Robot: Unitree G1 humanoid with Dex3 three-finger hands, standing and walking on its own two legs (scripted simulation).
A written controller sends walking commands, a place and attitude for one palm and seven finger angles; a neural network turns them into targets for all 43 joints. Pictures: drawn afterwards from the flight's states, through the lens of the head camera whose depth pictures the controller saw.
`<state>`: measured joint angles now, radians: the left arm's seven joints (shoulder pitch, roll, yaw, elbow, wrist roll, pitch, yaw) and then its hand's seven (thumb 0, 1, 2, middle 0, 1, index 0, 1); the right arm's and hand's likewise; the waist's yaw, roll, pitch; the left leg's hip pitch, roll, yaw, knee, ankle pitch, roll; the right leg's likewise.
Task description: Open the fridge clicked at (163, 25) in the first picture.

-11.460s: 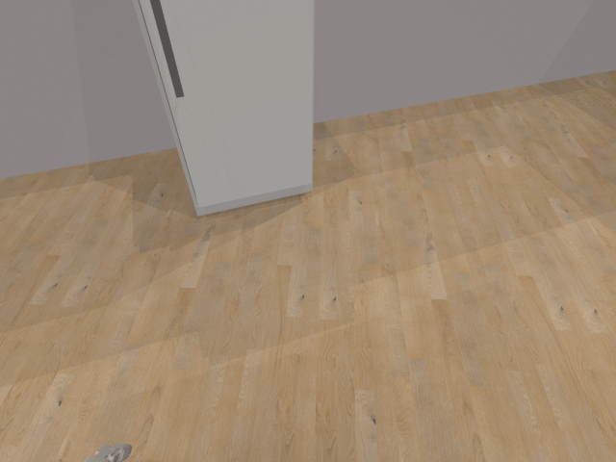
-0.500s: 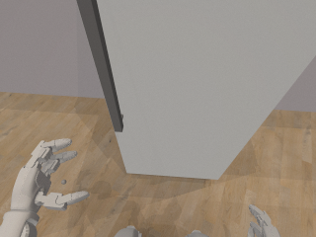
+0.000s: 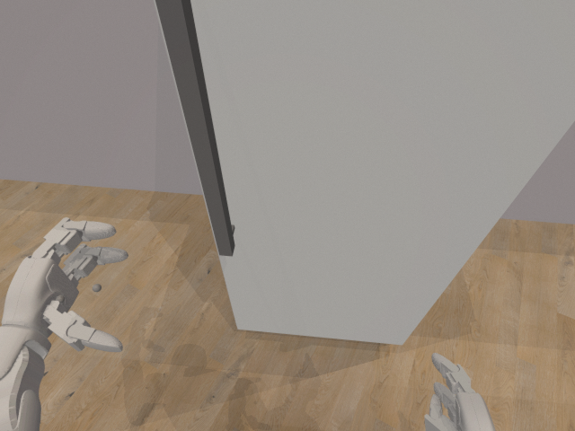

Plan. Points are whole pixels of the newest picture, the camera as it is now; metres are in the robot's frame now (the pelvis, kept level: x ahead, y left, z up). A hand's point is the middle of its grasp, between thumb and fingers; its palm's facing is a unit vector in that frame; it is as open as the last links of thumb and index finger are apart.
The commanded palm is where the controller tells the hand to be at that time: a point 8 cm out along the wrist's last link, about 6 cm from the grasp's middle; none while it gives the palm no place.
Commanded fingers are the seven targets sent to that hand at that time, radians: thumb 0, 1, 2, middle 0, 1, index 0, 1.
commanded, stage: raise the hand to about handle height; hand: left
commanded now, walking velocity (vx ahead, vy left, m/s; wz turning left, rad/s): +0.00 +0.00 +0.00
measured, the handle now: (210, 145) +0.47 +0.16 +0.15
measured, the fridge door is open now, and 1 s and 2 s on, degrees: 0 0 0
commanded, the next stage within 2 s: move the hooked fingers beside the handle in 0.58 s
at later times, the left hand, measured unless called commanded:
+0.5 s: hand (103, 277) +0.27 +0.26 +0.09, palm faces +0.04 -1.00 -0.05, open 14.0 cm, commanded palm +0.24 +0.31 +0.09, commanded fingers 0.00 -0.50 0.30 -0.30 -1.20 -0.30 -1.20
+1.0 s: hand (122, 256) +0.30 +0.25 +0.09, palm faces +0.01 -1.00 -0.03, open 14.0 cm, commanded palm +0.28 +0.30 +0.09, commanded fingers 0.00 -0.50 0.30 -0.30 -1.20 -0.30 -1.20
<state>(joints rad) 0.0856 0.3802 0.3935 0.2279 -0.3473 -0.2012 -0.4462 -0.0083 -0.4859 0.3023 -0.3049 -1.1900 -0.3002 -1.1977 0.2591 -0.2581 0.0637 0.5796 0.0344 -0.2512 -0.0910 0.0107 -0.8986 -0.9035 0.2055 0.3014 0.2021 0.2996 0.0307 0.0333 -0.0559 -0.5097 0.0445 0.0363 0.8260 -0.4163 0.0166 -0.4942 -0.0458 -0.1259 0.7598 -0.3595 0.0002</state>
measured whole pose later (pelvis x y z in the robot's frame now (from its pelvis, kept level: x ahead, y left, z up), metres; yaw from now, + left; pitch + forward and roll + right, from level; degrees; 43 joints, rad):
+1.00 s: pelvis -0.01 -0.01 +0.00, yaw +0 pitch +6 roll -1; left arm -0.13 0.40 0.41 0.45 -0.32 -0.21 -0.48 -0.01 -0.50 0.30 -0.30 -1.20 -0.30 -1.20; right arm 0.28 -0.28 0.05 0.60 0.04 -0.24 -0.11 0.01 -0.90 -0.90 0.20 0.30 0.20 0.30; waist 0.01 0.03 -0.04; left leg -0.50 0.05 0.04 0.78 -0.38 0.00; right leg -0.50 -0.04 -0.12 0.74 -0.34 -0.01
